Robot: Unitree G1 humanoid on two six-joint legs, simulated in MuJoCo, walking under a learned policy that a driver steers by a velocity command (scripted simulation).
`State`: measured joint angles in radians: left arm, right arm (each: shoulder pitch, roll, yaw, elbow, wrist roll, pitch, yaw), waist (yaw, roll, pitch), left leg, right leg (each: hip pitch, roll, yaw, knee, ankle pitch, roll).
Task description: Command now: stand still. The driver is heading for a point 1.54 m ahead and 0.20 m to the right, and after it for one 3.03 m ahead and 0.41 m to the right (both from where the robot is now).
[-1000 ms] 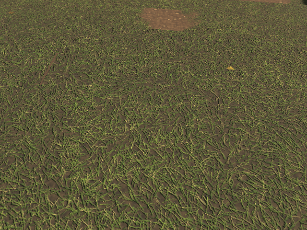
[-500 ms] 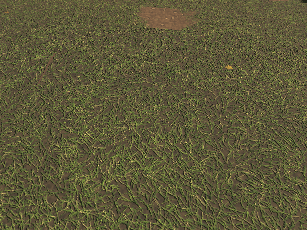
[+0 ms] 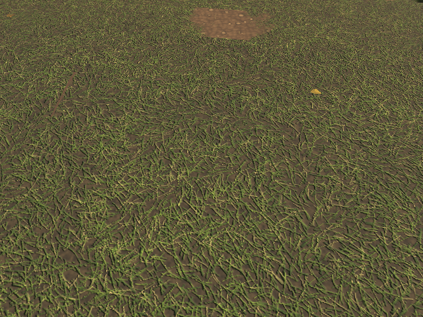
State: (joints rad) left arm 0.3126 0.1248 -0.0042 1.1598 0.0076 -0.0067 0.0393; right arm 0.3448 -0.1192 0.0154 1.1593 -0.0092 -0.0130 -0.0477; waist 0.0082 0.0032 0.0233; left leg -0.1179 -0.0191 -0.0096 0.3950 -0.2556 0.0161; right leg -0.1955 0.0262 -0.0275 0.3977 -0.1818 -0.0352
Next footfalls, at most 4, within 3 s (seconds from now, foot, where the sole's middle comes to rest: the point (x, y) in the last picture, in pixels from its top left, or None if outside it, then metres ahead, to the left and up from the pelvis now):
0.96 left None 0.47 0.03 -0.78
1.50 right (259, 243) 0.79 -0.13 -0.78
2.06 left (211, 177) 1.10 0.05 -0.78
2.64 right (255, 136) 1.33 -0.15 -0.78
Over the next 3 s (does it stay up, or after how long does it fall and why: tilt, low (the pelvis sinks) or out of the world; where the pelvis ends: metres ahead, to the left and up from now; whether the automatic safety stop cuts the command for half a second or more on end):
stays up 1.39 -0.13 0.00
